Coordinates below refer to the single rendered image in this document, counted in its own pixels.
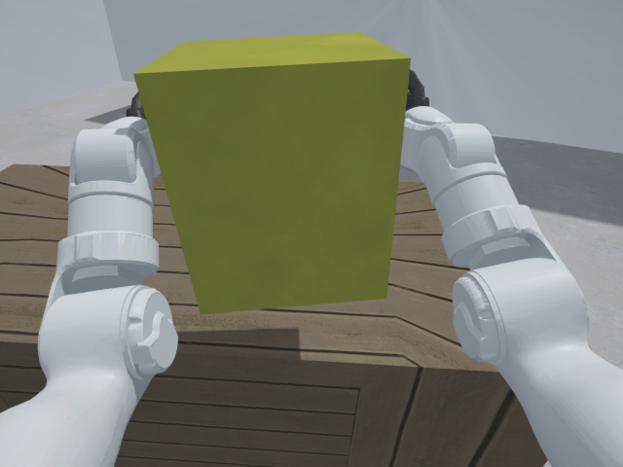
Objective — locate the carton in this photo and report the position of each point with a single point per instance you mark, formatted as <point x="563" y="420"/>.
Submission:
<point x="280" y="158"/>

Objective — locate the robot left forearm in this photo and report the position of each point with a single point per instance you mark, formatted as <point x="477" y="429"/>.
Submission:
<point x="109" y="240"/>

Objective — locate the robot left upper arm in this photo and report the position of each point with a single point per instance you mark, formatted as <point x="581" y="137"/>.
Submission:
<point x="99" y="351"/>

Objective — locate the robot left hand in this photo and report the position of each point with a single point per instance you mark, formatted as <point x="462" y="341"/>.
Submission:
<point x="136" y="109"/>

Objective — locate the robot right forearm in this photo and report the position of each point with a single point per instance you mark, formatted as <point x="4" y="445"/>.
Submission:
<point x="483" y="223"/>

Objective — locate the robot right hand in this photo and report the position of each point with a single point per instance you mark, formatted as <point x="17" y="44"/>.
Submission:
<point x="415" y="95"/>

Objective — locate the robot right upper arm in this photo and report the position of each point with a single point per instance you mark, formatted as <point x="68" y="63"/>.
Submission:
<point x="527" y="318"/>

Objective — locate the pedestal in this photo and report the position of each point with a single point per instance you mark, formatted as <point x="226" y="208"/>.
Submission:
<point x="376" y="383"/>

